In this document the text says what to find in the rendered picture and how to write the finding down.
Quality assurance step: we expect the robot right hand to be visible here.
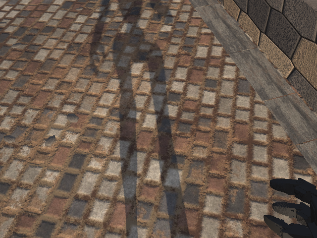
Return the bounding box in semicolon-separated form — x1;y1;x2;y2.
264;178;317;238

